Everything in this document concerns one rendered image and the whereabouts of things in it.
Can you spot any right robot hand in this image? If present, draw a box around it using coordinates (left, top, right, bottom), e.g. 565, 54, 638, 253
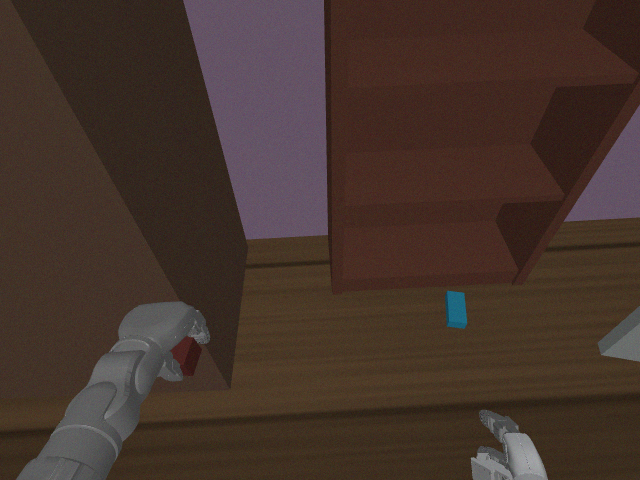
471, 410, 548, 480

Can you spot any left robot hand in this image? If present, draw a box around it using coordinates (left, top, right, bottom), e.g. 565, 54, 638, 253
118, 301, 210, 381

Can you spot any left robot arm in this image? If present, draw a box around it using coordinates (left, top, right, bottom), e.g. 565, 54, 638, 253
16, 335, 164, 480

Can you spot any bookshelf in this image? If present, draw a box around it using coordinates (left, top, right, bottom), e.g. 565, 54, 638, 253
324, 0, 640, 295

